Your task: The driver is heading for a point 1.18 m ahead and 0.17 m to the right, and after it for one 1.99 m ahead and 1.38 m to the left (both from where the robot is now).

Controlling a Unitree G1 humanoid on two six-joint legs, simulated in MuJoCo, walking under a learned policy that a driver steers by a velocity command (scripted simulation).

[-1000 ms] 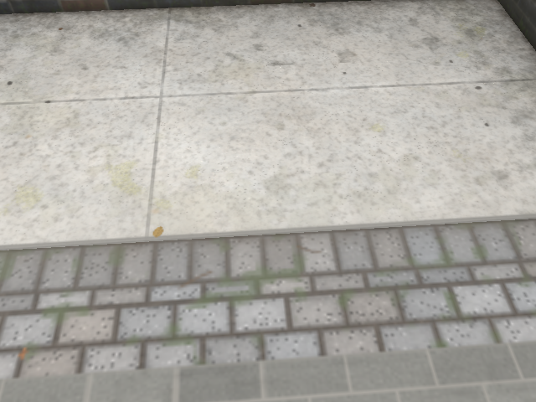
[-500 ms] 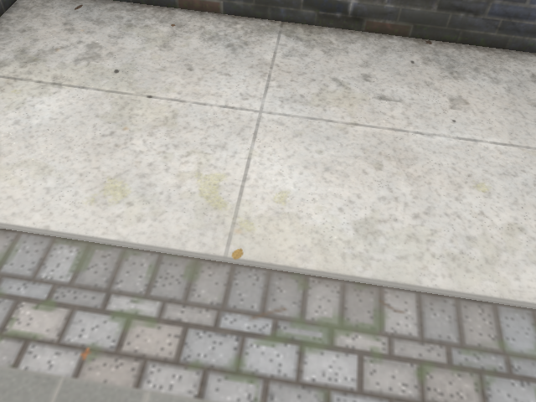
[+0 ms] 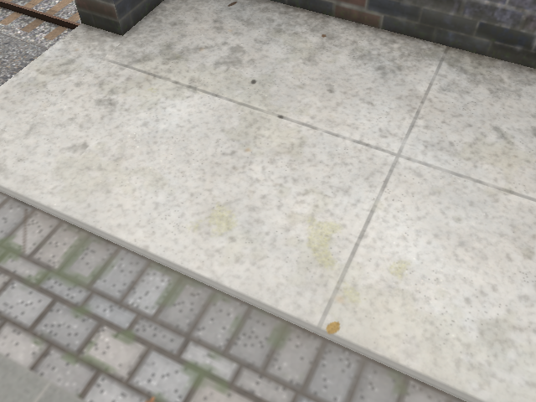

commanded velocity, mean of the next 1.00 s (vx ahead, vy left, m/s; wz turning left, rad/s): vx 0.50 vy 0.00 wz -0.20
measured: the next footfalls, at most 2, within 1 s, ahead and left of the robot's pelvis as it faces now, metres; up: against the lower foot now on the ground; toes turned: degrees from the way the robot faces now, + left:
left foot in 0.36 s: +0.34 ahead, +0.18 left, +0.00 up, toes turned +5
right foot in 0.90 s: +0.61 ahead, -0.10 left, +0.00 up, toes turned -18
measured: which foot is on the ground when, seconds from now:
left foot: up 0.00-0.34, down 0.36-0.90, up 0.92-1.00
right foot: down 0.00-0.36, up 0.38-0.88, down 0.90-1.00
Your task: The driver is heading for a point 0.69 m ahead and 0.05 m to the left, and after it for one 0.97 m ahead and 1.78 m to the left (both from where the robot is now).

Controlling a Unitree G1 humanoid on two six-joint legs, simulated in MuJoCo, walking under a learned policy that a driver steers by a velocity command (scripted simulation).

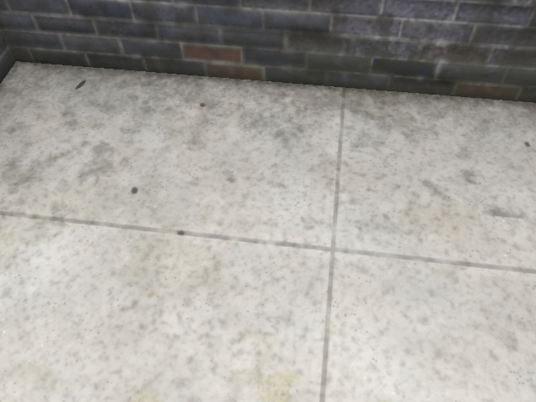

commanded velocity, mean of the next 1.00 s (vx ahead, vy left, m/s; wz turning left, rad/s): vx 0.30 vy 0.00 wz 0.02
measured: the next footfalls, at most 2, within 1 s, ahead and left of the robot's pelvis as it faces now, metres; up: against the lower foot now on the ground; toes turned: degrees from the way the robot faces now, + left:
left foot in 0.40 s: +0.42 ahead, +0.11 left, +0.00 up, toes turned -11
right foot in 0.90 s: +0.47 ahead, -0.10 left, +0.00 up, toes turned +10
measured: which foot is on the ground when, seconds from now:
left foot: up 0.00-0.38, down 0.40-0.90, up 0.92-1.00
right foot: down 0.00-0.42, up 0.44-0.88, down 0.90-1.00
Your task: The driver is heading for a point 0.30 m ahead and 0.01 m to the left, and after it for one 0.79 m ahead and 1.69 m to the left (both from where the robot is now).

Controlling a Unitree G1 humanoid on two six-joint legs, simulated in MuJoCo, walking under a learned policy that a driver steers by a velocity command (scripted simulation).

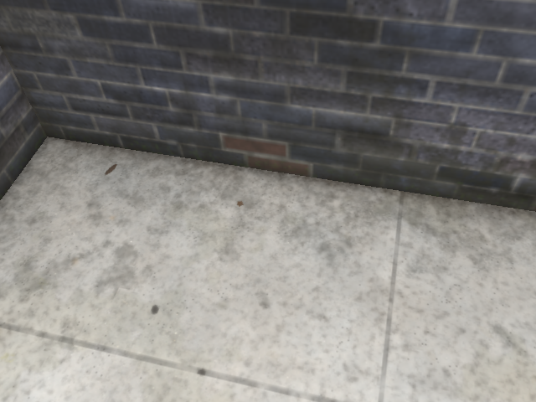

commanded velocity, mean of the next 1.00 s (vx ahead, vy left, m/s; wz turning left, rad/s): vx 0.34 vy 0.00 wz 0.38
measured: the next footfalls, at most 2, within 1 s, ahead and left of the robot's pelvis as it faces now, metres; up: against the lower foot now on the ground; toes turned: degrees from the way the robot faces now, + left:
left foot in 0.34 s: +0.02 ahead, +0.15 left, +0.00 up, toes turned +15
right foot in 0.84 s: +0.44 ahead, +0.03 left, +0.00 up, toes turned +18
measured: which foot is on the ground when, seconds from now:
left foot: up 0.00-0.32, down 0.34-0.84, up 0.86-1.00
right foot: down 0.00-0.34, up 0.36-0.82, down 0.84-1.00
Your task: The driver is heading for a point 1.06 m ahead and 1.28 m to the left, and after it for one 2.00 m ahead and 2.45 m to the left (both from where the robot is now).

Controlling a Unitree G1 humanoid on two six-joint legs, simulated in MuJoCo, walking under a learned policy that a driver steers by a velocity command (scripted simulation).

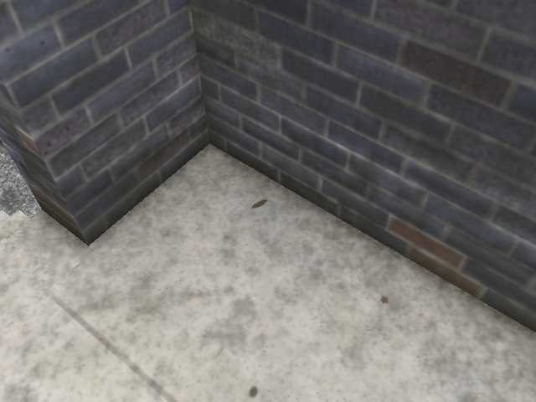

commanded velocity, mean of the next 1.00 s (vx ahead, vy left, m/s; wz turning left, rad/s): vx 0.49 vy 0.00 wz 0.58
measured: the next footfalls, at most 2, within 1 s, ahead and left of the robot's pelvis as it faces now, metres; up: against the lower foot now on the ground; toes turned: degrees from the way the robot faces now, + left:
left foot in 0.34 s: +0.34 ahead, +0.19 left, +0.00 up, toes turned +14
right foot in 0.82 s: +0.66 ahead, +0.08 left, +0.00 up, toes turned +31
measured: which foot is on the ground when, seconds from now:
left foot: up 0.00-0.32, down 0.34-0.84, up 0.86-1.00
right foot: down 0.00-0.36, up 0.38-0.80, down 0.82-1.00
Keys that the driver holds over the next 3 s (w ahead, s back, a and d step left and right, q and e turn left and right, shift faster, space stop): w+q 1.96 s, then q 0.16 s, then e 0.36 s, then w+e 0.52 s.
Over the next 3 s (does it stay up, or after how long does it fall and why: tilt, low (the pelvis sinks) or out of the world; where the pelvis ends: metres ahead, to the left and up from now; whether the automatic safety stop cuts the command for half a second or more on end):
stays up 0.62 0.53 0.01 its command is cut before an obstacle after 0.9 s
